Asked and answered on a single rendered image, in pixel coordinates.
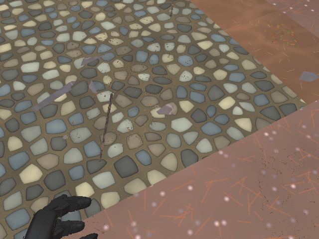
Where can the left robot hand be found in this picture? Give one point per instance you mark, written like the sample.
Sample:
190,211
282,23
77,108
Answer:
46,224

